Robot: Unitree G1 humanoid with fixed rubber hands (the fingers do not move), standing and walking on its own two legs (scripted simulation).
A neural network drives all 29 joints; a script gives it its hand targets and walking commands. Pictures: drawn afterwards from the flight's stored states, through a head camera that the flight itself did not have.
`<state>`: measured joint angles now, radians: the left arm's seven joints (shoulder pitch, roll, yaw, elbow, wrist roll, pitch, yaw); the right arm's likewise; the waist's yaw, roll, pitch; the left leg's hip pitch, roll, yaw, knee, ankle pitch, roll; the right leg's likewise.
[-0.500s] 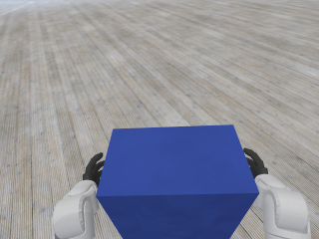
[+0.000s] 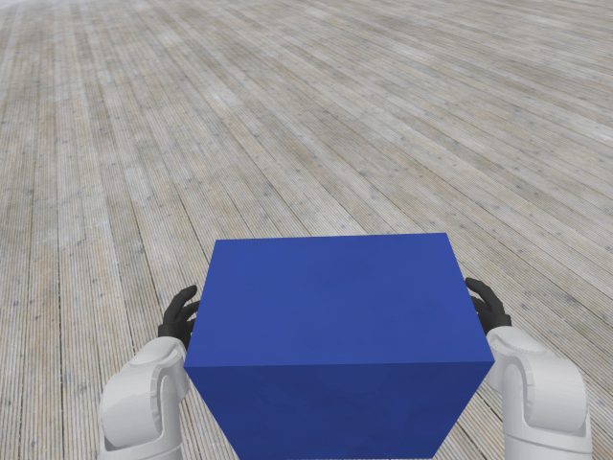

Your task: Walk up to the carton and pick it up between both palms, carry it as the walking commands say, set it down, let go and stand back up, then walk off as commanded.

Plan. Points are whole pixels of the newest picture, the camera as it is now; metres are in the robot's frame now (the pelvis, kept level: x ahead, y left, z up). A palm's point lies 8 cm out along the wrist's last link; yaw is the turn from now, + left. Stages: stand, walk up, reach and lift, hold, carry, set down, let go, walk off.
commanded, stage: carry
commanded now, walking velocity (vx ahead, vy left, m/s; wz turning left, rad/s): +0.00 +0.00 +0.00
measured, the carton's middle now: (332, 358) +0.27 -0.01 +0.01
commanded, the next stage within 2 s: none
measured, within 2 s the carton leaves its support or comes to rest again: neither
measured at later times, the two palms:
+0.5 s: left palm (198, 334) +0.27 +0.16 +0.08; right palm (503, 323) +0.26 -0.21 +0.08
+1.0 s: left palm (213, 327) +0.28 +0.15 +0.07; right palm (504, 314) +0.29 -0.23 +0.07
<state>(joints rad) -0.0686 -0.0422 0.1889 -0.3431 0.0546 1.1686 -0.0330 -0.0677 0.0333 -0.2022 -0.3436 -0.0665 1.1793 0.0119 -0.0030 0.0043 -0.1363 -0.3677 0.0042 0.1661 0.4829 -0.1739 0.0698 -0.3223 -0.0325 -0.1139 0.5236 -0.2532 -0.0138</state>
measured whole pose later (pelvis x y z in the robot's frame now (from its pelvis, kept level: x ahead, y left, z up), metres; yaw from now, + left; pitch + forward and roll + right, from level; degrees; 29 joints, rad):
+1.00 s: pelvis +0.03 -0.04 +0.00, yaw +0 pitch +3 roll +0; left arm -0.07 -0.05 0.20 -0.24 0.07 1.05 -0.04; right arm -0.08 0.04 -0.21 -0.24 -0.09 1.06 0.03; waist 0.00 0.00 -0.13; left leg -0.34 0.05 0.14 0.52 -0.23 0.01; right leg -0.26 0.02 -0.14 0.51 -0.30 -0.07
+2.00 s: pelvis +0.03 -0.04 +0.00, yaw +0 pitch +3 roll +0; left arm -0.03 -0.03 0.16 -0.13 0.07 0.87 -0.05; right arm -0.04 0.03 -0.18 -0.13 -0.10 0.88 0.04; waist 0.00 -0.01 -0.13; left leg -0.35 0.06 0.13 0.53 -0.23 0.01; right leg -0.27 0.02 -0.14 0.51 -0.30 -0.07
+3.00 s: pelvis +0.02 -0.03 +0.00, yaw +1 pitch +3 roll +0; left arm -0.04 -0.03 0.16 -0.15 0.07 0.89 -0.04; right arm -0.04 0.02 -0.18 -0.14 -0.10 0.90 0.04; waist 0.00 -0.01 -0.12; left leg -0.35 0.05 0.13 0.52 -0.22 0.02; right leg -0.27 0.01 -0.14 0.50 -0.29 -0.06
